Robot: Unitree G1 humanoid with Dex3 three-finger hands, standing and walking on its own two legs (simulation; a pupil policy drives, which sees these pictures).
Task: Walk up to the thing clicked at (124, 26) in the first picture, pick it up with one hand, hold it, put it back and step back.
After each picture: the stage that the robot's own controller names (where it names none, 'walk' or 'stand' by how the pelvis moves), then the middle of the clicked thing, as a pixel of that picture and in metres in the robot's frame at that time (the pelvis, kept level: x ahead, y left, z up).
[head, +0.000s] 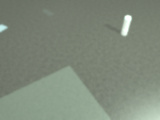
stand; (126, 25) +1.65 -0.58 -0.66
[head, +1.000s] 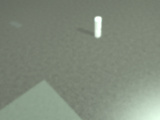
walk; (97, 27) +1.60 -0.11 -0.63
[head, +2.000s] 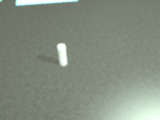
walk; (62, 55) +1.09 +0.23 -0.64
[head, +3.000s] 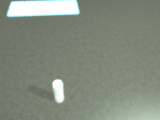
walk; (58, 91) +0.67 +0.17 -0.64
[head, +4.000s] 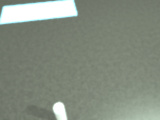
stand; (60, 114) +0.46 +0.16 -0.63
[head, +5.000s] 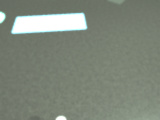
stand; out of the picture +0.42 +0.16 -0.65
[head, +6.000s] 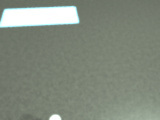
stand; out of the picture +0.39 +0.16 -0.65
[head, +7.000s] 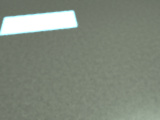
stand; out of the picture +0.38 +0.19 -0.66
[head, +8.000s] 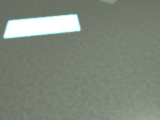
stand; out of the picture +0.38 +0.18 -0.66
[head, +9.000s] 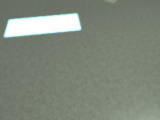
stand; out of the picture +0.37 +0.18 -0.66
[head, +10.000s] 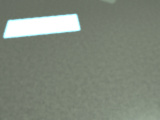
stand; out of the picture +0.37 +0.18 -0.66
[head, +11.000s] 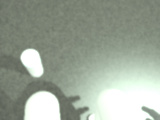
go down; (34, 65) +0.45 +0.20 -0.34
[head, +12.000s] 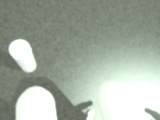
go down; (25, 58) +0.46 +0.21 -0.28
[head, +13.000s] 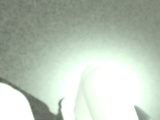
close in; out of the picture +0.44 +0.27 -0.17
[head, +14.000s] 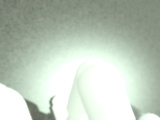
close; out of the picture +0.44 +0.28 -0.16
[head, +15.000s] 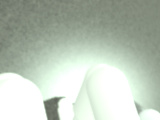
lift; out of the picture +0.37 +0.25 -0.16
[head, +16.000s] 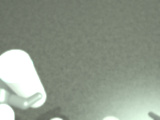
lift; (27, 84) +0.32 +0.17 +0.04
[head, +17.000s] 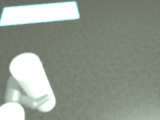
hold; (37, 87) +0.32 +0.15 +0.05
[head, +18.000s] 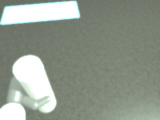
hold; (39, 88) +0.32 +0.15 +0.04
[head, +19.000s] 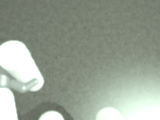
crouch; (25, 71) +0.38 +0.18 -0.03
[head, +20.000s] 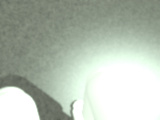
lower; out of the picture +0.46 +0.25 -0.10
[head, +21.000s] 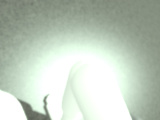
lower; out of the picture +0.44 +0.29 -0.17
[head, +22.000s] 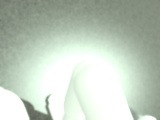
lower; out of the picture +0.44 +0.29 -0.17
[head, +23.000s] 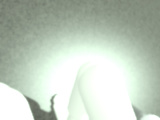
lower; out of the picture +0.42 +0.28 -0.16
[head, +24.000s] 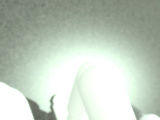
lower; out of the picture +0.42 +0.28 -0.16
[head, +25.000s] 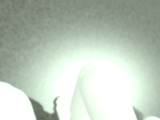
open; out of the picture +0.43 +0.26 -0.17
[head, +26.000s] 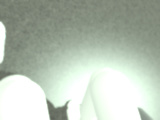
stand; out of the picture +0.43 +0.25 -0.19
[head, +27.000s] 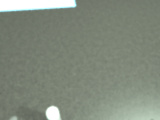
stand; (54, 118) +0.39 +0.16 -0.55
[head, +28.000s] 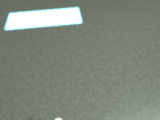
stand; out of the picture +0.38 +0.16 -0.60
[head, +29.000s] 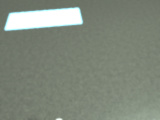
stand; out of the picture +0.38 +0.16 -0.60
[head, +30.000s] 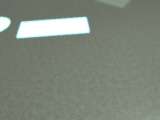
stand; out of the picture +0.41 +0.14 -0.65
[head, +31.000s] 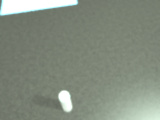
walk; (66, 102) +0.50 +0.14 -0.63
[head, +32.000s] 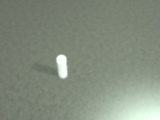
walk; (62, 67) +0.80 +0.13 -0.63
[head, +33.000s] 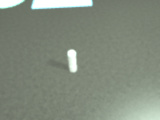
stand; (72, 61) +1.05 +0.14 -0.64
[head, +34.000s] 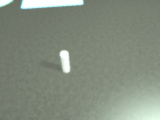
stand; (65, 62) +1.04 +0.17 -0.66
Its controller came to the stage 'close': yes
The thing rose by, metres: 0.68
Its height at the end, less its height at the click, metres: +0.00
